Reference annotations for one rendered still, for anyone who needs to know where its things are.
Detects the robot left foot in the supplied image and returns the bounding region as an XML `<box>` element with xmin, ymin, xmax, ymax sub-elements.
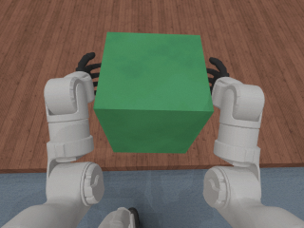
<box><xmin>128</xmin><ymin>207</ymin><xmax>140</xmax><ymax>228</ymax></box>

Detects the robot left forearm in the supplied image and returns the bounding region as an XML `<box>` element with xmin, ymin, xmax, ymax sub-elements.
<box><xmin>44</xmin><ymin>71</ymin><xmax>95</xmax><ymax>197</ymax></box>

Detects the carton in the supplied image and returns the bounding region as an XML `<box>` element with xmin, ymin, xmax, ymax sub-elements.
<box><xmin>93</xmin><ymin>31</ymin><xmax>214</xmax><ymax>154</ymax></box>

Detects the robot right forearm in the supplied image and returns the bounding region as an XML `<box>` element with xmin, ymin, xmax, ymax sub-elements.
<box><xmin>211</xmin><ymin>77</ymin><xmax>265</xmax><ymax>193</ymax></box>

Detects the robot left upper arm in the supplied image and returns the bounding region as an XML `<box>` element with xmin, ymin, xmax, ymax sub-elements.
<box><xmin>1</xmin><ymin>161</ymin><xmax>105</xmax><ymax>228</ymax></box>

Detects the left robot hand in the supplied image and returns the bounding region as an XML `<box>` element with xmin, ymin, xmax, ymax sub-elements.
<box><xmin>75</xmin><ymin>52</ymin><xmax>102</xmax><ymax>95</ymax></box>

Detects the left robot thigh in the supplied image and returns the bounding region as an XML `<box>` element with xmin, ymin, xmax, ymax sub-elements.
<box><xmin>98</xmin><ymin>209</ymin><xmax>135</xmax><ymax>228</ymax></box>

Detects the robot right upper arm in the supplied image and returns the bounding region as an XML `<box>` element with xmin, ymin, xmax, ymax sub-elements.
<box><xmin>202</xmin><ymin>165</ymin><xmax>304</xmax><ymax>228</ymax></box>

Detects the right robot hand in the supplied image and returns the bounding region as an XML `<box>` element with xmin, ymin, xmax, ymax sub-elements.
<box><xmin>206</xmin><ymin>57</ymin><xmax>230</xmax><ymax>95</ymax></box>

